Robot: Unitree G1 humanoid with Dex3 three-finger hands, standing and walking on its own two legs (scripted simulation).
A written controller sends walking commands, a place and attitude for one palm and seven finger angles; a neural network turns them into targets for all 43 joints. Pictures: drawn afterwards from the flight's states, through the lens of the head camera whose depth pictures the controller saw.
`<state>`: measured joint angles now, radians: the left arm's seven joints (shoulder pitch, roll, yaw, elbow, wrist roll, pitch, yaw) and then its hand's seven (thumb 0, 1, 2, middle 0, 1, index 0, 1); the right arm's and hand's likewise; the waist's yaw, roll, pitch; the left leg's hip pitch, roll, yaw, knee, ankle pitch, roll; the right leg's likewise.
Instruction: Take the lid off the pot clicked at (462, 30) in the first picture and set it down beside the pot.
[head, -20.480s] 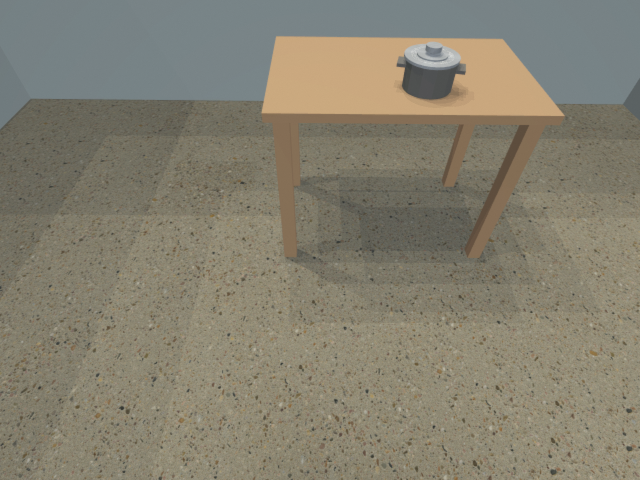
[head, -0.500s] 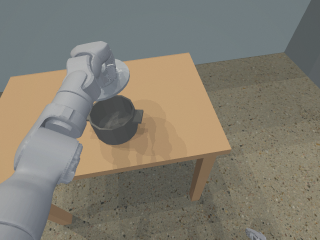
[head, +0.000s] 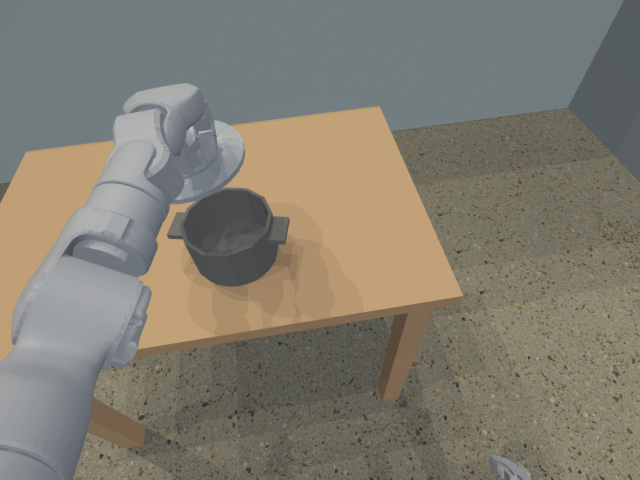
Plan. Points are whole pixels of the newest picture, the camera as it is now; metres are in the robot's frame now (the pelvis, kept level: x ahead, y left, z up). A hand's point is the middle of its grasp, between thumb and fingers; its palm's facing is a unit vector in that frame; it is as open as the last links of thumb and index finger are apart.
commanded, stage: move the lid sideways beside the pot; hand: left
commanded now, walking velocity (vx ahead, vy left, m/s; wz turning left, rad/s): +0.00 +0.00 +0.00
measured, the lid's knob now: (180, 144) +0.52 +0.18 +0.14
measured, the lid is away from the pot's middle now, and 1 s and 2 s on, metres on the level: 0.03 0.15 0.24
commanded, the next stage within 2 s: lower the lid onto the table in 1.88 s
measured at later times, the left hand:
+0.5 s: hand (136, 161) +0.47 +0.22 +0.16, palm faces -0.29 -0.07 -0.95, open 4.3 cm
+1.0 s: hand (87, 169) +0.46 +0.28 +0.16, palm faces -0.32 -0.08 -0.94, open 4.3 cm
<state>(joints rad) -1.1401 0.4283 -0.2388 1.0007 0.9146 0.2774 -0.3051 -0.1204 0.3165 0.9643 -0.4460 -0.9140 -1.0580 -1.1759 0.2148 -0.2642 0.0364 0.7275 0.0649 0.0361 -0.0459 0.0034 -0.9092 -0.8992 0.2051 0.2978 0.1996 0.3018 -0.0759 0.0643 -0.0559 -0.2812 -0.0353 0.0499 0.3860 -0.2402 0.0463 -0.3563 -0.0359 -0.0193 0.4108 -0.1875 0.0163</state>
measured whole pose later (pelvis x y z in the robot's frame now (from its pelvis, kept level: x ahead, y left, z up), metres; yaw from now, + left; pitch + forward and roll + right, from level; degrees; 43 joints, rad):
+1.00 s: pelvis +0.00 +0.01 +0.00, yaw +1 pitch +8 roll -1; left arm -1.05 0.67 -0.13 0.97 0.95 0.09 -0.41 -0.13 0.32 0.97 -0.44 -0.91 -1.06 -1.18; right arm 0.24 -0.29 0.03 0.70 0.08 0.09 -0.06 0.00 -0.91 -0.90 0.21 0.30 0.20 0.30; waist -0.08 0.05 -0.03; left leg -0.29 -0.04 0.03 0.40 -0.25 0.06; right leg -0.33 -0.04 -0.04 0.36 -0.16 0.03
